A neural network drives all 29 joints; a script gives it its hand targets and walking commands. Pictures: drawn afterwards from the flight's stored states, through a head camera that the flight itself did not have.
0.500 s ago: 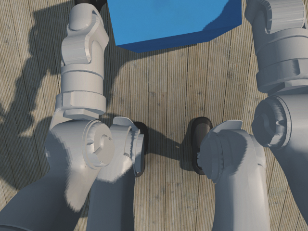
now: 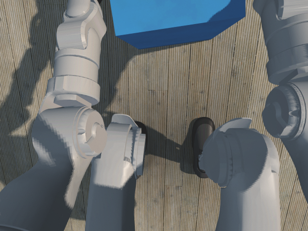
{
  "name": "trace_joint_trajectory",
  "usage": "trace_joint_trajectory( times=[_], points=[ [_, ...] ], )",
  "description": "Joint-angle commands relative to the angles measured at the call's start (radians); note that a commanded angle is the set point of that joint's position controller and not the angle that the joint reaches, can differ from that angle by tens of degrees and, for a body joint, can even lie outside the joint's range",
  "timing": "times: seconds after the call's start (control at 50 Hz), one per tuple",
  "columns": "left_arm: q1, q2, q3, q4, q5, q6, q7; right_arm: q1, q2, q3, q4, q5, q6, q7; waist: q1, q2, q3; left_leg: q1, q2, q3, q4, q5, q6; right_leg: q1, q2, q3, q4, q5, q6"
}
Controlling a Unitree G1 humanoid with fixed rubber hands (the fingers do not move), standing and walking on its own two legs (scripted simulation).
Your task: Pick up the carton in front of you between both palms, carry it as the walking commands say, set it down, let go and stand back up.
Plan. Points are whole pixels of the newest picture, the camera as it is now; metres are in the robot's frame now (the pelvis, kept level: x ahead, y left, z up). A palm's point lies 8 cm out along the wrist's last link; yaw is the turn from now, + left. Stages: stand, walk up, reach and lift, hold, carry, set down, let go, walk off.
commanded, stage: set down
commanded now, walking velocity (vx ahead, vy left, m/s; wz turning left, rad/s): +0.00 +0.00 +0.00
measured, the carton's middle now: out of the picture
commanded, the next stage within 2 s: let go in 2.00 s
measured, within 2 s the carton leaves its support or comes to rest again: neither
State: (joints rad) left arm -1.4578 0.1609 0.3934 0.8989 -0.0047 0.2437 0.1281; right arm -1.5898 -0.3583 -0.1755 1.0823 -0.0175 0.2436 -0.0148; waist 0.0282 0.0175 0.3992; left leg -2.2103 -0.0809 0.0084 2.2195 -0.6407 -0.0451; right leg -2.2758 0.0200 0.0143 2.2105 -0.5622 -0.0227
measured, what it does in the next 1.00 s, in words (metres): stands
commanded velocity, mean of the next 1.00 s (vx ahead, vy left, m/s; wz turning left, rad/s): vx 0.00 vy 0.00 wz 0.00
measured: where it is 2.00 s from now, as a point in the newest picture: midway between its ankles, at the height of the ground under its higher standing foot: (168, 158)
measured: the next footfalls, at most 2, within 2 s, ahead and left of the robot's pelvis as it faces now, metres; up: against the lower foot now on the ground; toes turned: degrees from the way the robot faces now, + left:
none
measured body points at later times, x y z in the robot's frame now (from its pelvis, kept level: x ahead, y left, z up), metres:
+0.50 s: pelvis -0.01 +0.00 -0.01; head +0.37 -0.03 +0.22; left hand +0.56 +0.15 -0.17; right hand +0.59 -0.17 -0.17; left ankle +0.10 +0.12 -0.33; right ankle +0.11 -0.11 -0.33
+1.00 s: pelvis +0.01 +0.01 -0.01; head +0.38 -0.01 +0.22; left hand +0.57 +0.19 -0.18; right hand +0.60 -0.20 -0.18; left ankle +0.10 +0.12 -0.33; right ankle +0.11 -0.11 -0.33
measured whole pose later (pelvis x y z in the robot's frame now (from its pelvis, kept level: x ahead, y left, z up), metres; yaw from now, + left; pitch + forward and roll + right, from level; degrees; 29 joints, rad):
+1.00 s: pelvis +0.01 +0.01 -0.01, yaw +0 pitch +33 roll +3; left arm -1.49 0.31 0.18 1.04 -0.23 0.10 0.15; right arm -1.64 -0.55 0.01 1.22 0.23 0.09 -0.02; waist 0.04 0.03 0.49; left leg -2.18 -0.08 0.03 2.28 -0.67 -0.03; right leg -2.24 0.01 0.03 2.28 -0.61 -0.01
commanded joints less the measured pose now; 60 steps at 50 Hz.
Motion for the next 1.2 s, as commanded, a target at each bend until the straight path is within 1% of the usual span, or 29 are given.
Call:
trace_joint_trajectory(
  times=[0.0,0.1,0.22,0.42,0.5,0.52,0.56,0.58,0.6,0.62,0.64,0.66,0.68,0.7,0.72,0.76,0.8,0.84,0.88,0.92,0.98,1.06,1.08,1.12,1.18],
  points=[
    [-0.617,-0.83,-0.339,-0.088,-0.08,-0.021,-0.264,-0.436,0.885,0.216,-0.064,0.073,-0.026,0.25,0.007,-0.045,-1.031,0.402,-0.053,0.054,-0.17,0.268,0.027,0.605,0.075,-0.019,-0.134,0.257,-0.007],
    [-0.574,-0.808,-0.289,-0.034,-0.047,-0.007,-0.281,-0.401,0.858,0.178,-0.01,0.041,-0.011,0.268,0.004,-0.043,-0.882,0.336,-0.049,0.047,-0.171,0.18,0.036,0.555,0.072,-0.009,-0.139,0.18,-0.017],
    [-0.498,-0.767,-0.232,0.021,-0.013,0.003,-0.296,-0.339,0.816,0.139,0.039,0.003,0.005,0.282,0.001,-0.05,-0.744,0.293,-0.047,0.039,-0.167,0.13,0.046,0.52,0.068,0.002,-0.141,0.132,-0.025],
    [-0.385,-0.667,-0.143,0.088,0.049,0.018,-0.296,-0.261,0.706,0.08,0.079,-0.058,0.031,0.288,-0.006,-0.051,-0.597,0.257,-0.044,0.033,-0.155,0.078,0.054,0.5,0.064,0.015,-0.14,0.069,-0.033],
    [-0.347,-0.606,-0.106,0.113,0.073,0.019,-0.291,-0.24,0.634,0.056,0.092,-0.082,0.032,0.284,-0.004,-0.048,-0.554,0.255,-0.041,0.037,-0.148,0.065,0.049,0.506,0.057,0.019,-0.135,0.052,-0.029],
    [-0.33,-0.57,-0.091,0.121,0.085,0.013,-0.279,-0.233,0.591,0.044,0.09,-0.09,0.024,0.271,0.002,-0.044,-0.542,0.261,-0.037,0.038,-0.146,0.065,0.041,0.512,0.053,0.02,-0.132,0.047,-0.022],
    [-0.317,-0.53,-0.075,0.128,0.089,0.004,-0.272,-0.238,0.544,0.043,0.094,-0.087,0.014,0.264,0.001,-0.052,-0.541,0.28,-0.035,0.04,-0.141,0.09,0.035,0.541,0.048,0.023,-0.127,0.076,-0.015],
    [-0.3,-0.472,-0.053,0.126,0.095,-0.008,-0.254,-0.221,0.486,0.03,0.099,-0.093,0.003,0.249,0.003,-0.054,-0.542,0.295,-0.031,0.042,-0.139,0.102,0.026,0.552,0.043,0.024,-0.125,0.087,-0.008],
    [-0.286,-0.414,-0.038,0.127,0.1,-0.018,-0.239,-0.215,0.417,0.015,0.083,-0.1,-0.011,0.23,-0.002,-0.055,-0.56,0.308,-0.029,0.043,-0.137,0.118,0.019,0.58,0.04,0.025,-0.125,0.108,-0.003],
    [-0.264,-0.335,-0.014,0.128,0.103,-0.032,-0.217,-0.208,0.335,0.004,0.084,-0.1,-0.025,0.207,0.002,-0.056,-0.578,0.32,-0.026,0.048,-0.135,0.138,0.012,0.603,0.035,0.025,-0.122,0.129,0.003],
    [-0.226,-0.21,0.021,0.127,0.11,-0.051,-0.184,-0.19,0.202,-0.015,0.078,-0.099,-0.044,0.172,0.002,-0.057,-0.599,0.334,-0.022,0.052,-0.133,0.157,0.004,0.618,0.029,0.024,-0.117,0.152,0.01],
    [-0.187,-0.045,0.05,0.111,0.11,-0.078,-0.136,-0.173,0.024,-0.032,0.075,-0.087,-0.07,0.124,0.007,-0.057,-0.633,0.351,-0.016,0.06,-0.133,0.181,-0.004,0.629,0.025,0.025,-0.112,0.179,0.018],
    [-0.186,0.08,0.044,0.104,0.091,-0.104,-0.095,-0.2,-0.112,-0.024,0.049,-0.055,-0.097,0.078,0.006,-0.066,-0.694,0.362,-0.012,0.063,-0.13,0.217,-0.007,0.658,0.023,0.026,-0.109,0.225,0.024],
    [-0.208,0.177,0.037,0.089,0.064,-0.132,-0.057,-0.236,-0.202,-0.015,0.022,-0.021,-0.124,0.034,0.011,-0.074,-0.77,0.372,-0.008,0.065,-0.122,0.267,-0.009,0.687,0.02,0.033,-0.1,0.286,0.03],
    [-0.251,0.214,0.011,0.087,0.023,-0.153,-0.031,-0.291,-0.226,0.009,0.006,0.021,-0.143,0.006,0.016,-0.085,-0.859,0.379,-0.003,0.061,-0.114,0.325,-0.009,0.726,0.016,0.043,-0.084,0.361,0.034],
    [-0.304,0.26,-0.041,0.073,-0.046,-0.181,0.001,-0.359,-0.264,0.056,-0.016,0.095,-0.173,-0.027,0.026,-0.091,-1.0,0.364,0.008,0.054,-0.098,0.411,-0.009,0.785,0.007,0.06,-0.052,0.491,0.034],
    [-0.322,0.266,-0.104,0.064,-0.111,-0.193,0.013,-0.378,-0.273,0.108,-0.013,0.164,-0.189,-0.033,0.032,-0.087,-1.091,0.391,0.016,0.046,-0.094,0.466,-0.006,0.806,-0.001,0.059,-0.034,0.547,0.031],
    [-0.321,0.258,-0.164,0.066,-0.17,-0.193,0.014,-0.371,-0.269,0.154,0.007,0.22,-0.193,-0.026,0.034,-0.082,-1.155,0.457,0.021,0.042,-0.095,0.502,-0.003,0.793,-0.006,0.044,-0.028,0.539,0.027],
    [-0.313,0.25,-0.204,0.059,-0.21,-0.185,0.016,-0.355,-0.268,0.181,0.027,0.254,-0.187,-0.017,0.034,-0.078,-1.208,0.511,0.023,0.041,-0.105,0.507,-0.003,0.782,-0.013,0.03,-0.031,0.507,0.02],
    [-0.303,0.244,-0.225,0.042,-0.232,-0.171,0.021,-0.343,-0.278,0.19,0.042,0.265,-0.178,-0.009,0.032,-0.08,-1.262,0.552,0.021,0.043,-0.123,0.497,-0.003,0.783,-0.016,0.015,-0.044,0.471,0.015],
    [-0.29,0.24,-0.233,-0.006,-0.244,-0.15,0.037,-0.332,-0.302,0.178,0.024,0.254,-0.163,-0.005,0.023,-0.082,-1.372,0.636,0.012,0.047,-0.155,0.497,-0.002,0.795,-0.012,-0.01,-0.075,0.438,0.012],
    [-0.284,0.242,-0.219,-0.114,-0.229,-0.108,0.069,-0.343,-0.335,0.127,-0.07,0.213,-0.127,-0.013,0.01,-0.077,-1.536,0.74,-0.007,0.059,-0.216,0.49,0.004,0.842,0.008,-0.039,-0.144,0.415,0.004],
    [-0.276,0.241,-0.211,-0.121,-0.22,-0.095,0.076,-0.337,-0.335,0.115,-0.076,0.2,-0.114,-0.015,0.01,-0.08,-1.527,0.733,-0.011,0.061,-0.236,0.469,0.007,0.842,0.012,-0.042,-0.167,0.397,0.003],
    [-0.255,0.23,-0.188,-0.107,-0.198,-0.073,0.08,-0.317,-0.32,0.092,-0.059,0.177,-0.093,-0.012,0.014,-0.085,-1.439,0.68,-0.016,0.06,-0.279,0.407,0.01,0.806,0.015,-0.042,-0.214,0.34,0.003],
    [-0.221,0.197,-0.144,-0.059,-0.152,-0.062,0.069,-0.276,-0.279,0.062,-0.004,0.142,-0.083,0.004,0.023,-0.085,-1.293,0.586,-0.014,0.056,-0.336,0.344,0.007,0.725,0.015,-0.034,-0.277,0.276,0.005]
  ],
)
